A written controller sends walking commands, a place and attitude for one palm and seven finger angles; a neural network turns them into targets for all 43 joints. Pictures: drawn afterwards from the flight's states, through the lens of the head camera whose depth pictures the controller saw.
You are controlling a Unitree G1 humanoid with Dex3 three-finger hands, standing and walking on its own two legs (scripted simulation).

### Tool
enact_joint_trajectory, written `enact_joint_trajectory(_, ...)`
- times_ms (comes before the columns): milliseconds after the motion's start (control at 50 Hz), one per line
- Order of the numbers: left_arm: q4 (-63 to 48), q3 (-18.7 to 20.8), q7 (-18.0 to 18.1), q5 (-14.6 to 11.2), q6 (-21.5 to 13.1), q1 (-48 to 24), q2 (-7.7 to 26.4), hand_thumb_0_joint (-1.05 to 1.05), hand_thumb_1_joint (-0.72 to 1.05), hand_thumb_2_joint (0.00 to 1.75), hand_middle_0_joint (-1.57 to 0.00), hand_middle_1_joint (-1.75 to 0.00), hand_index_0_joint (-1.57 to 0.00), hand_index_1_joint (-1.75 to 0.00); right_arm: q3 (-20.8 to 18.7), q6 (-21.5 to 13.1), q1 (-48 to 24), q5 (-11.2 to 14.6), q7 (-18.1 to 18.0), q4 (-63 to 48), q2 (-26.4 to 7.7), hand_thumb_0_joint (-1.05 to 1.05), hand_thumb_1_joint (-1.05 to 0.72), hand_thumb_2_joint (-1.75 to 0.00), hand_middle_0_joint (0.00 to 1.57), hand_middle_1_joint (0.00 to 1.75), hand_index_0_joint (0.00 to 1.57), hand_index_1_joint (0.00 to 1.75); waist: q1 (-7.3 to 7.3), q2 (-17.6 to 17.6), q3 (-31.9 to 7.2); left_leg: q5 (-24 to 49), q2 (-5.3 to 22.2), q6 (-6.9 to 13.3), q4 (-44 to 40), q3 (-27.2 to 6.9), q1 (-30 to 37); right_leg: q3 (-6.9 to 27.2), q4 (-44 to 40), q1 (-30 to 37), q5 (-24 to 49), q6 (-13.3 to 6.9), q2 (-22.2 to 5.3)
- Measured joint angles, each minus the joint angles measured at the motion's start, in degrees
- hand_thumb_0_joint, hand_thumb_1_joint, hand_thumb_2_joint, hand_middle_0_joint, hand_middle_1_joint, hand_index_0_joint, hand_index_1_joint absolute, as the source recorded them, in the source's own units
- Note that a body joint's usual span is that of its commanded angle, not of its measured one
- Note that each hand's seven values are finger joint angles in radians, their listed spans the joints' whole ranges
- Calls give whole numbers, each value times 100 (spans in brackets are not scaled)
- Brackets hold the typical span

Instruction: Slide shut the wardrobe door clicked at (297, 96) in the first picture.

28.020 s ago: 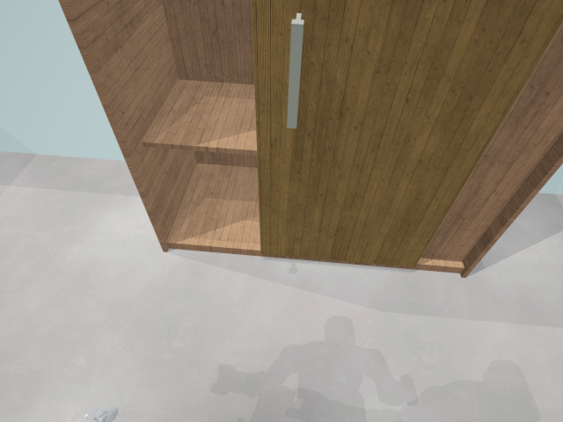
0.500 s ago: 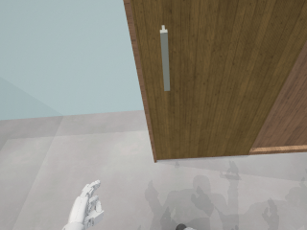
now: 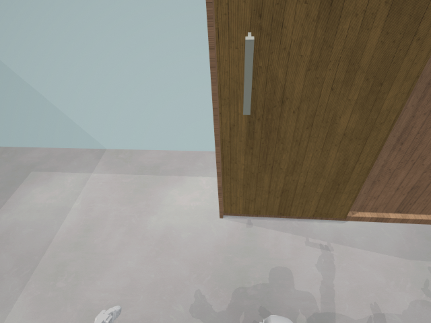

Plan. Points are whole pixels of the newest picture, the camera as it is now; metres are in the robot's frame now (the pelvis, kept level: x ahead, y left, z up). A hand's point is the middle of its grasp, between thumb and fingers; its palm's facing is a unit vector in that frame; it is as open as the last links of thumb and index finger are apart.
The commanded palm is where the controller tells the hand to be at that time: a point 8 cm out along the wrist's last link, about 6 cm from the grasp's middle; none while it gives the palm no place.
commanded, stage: stop stepping back and stand still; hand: right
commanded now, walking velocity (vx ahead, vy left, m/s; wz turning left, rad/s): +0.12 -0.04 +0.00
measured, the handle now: (248, 75) +0.81 -0.05 +0.10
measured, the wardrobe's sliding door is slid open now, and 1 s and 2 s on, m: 0.00 0.00 0.00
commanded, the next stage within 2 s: let the arm hang, fingers relaxed in 0.84 s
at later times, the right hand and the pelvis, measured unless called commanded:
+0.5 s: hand out of the picture +0.18 -0.30 +0.18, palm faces +0.51 +0.74 -0.44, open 7.4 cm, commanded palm +0.13 -0.33 +0.19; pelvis +0.00 -0.03 +0.00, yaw -2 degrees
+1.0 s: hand out of the picture +0.22 -0.32 +0.11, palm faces +0.32 +0.81 -0.49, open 7.4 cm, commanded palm none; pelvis +0.01 -0.05 +0.01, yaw -2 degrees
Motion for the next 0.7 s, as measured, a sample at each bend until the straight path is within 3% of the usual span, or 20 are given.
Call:
enact_joint_trajectory(40,110,22,55,-7,-15,97,26,1,90,90,-21,-30,-21,-30,-59,-108,-67,-19,-40,158,39,1,-89,-90,22,30,22,31,-59,36,-113,-32,102,-64,-146,39,22,-169,-301,141,-9,-25,-103)
enact_joint_trajectory(100,134,30,161,2,-121,164,115,2,90,90,-21,-30,-21,-30,-117,-129,-291,-32,-156,483,135,1,-89,-90,22,30,22,31,-128,63,-192,-37,275,-106,-153,57,-3,-362,-1565,824,-86,-118,-163)
enact_joint_trajectory(140,33,33,207,17,-245,160,257,2,90,90,-21,-30,-21,-30,-98,-107,-473,-13,-216,614,237,1,-89,-90,22,30,22,31,-113,-74,-198,-200,292,-198,135,88,-133,-297,-2608,1424,-256,-238,-181)
enact_joint_trajectory(160,-9,49,220,17,-296,83,302,2,90,90,-21,-30,-21,-30,-99,-108,-584,-3,-237,660,261,1,-89,-90,21,30,22,31,-55,-136,-144,-399,281,-272,403,79,-252,-243,-2837,1464,212,-213,-184)
enact_joint_trajectory(180,-20,63,216,13,-306,-47,282,2,90,90,-20,-30,-21,-30,-115,-100,-692,-7,-248,714,255,1,-89,-90,21,30,21,31,-22,-111,-33,-639,276,-351,720,-20,-351,-253,-2761,1428,603,-148,-153)
enact_joint_trajectory(220,-26,62,155,10,-291,-281,165,2,90,90,-20,-30,-21,-30,-143,-83,-756,-28,-205,800,214,1,-89,-90,21,30,21,31,53,-41,90,-968,239,-446,1317,-203,-516,-305,-2628,1426,729,-77,-88)
enact_joint_trajectory(280,-188,-1,25,-9,-284,-391,6,1,90,90,-20,-30,-20,-30,-84,-43,-523,-76,-130,693,152,1,-89,-90,21,30,21,30,184,-129,104,-936,193,-474,851,-152,-279,-226,-2636,1393,680,-38,-66)
enact_joint_trajectory(340,-315,-47,-72,-36,-232,-446,-73,1,90,90,-20,-30,-21,-30,-62,-111,-187,-72,-53,404,41,1,-89,-90,21,30,21,31,124,-242,145,-207,140,-250,471,-79,-259,-72,-2023,1063,20,-57,-40)
enact_joint_trajectory(400,-179,-67,-105,-64,-213,-456,-74,1,90,90,-20,-30,-21,-30,-25,-190,-44,-12,-25,274,85,1,-89,-90,22,30,22,31,-71,-239,168,-85,156,-218,212,-92,-149,-22,-1377,892,-116,-56,100)
enact_joint_trajectory(480,-173,-102,-33,-64,-267,-379,50,1,90,90,-21,-30,-21,-30,-68,-269,-85,11,-111,396,207,1,-89,-90,22,30,22,31,-214,-306,127,-45,171,-318,25,-78,-50,-89,-2786,1502,371,-162,103)
enact_joint_trajectory(500,-168,-77,-1,-76,-282,-399,97,1,90,90,-21,-30,-21,-30,-58,-271,-178,13,-127,472,246,1,-89,-90,22,30,22,31,-218,-378,145,-70,150,-347,49,-35,-43,-47,-2987,1564,727,-150,72)
enact_joint_trajectory(560,-112,-52,49,-128,-225,-545,119,1,90,90,-21,-30,-21,-30,-15,-186,-427,-3,-135,785,373,1,-89,-90,22,30,22,31,-290,-344,224,-35,204,-413,-54,-117,74,-130,-3016,1665,749,-133,123)
enact_joint_trajectory(700,-418,-114,11,-108,-283,-723,36,1,90,90,-20,-30,-21,-30,114,-103,-386,-59,-92,702,393,1,-89,-90,21,30,21,31,-146,-303,255,151,208,-446,-450,-151,138,-167,-3361,1718,836,-151,146)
